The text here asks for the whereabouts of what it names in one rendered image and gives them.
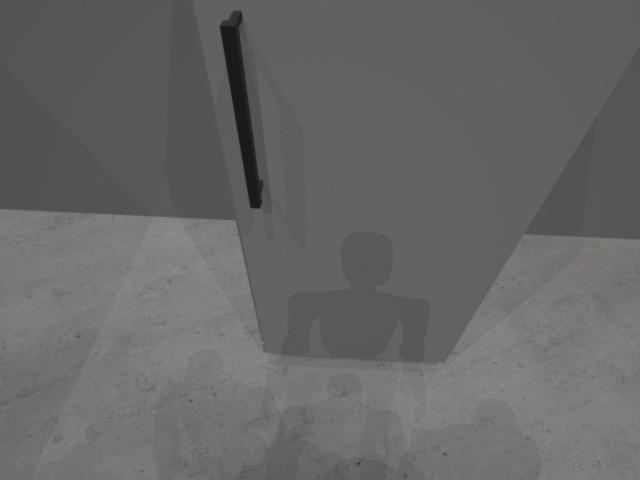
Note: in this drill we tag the handle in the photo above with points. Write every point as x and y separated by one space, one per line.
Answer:
235 68

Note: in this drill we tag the fridge door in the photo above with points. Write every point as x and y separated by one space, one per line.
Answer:
405 146

